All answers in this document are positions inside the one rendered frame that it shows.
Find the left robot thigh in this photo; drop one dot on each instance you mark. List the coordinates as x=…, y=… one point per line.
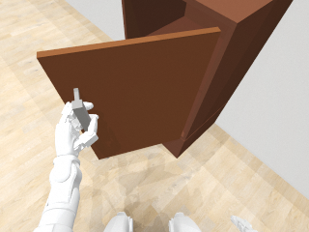
x=120, y=223

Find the handle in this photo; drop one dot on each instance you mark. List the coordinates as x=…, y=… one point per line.
x=80, y=110

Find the robot left hand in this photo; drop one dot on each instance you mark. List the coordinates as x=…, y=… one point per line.
x=67, y=131

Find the left robot forearm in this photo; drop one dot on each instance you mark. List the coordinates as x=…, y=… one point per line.
x=61, y=207

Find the left robot shin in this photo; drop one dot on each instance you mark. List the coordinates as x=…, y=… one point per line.
x=121, y=214

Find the cupboard door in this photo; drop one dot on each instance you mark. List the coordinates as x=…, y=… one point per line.
x=142, y=89

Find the robot right hand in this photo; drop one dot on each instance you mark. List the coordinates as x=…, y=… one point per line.
x=242, y=224

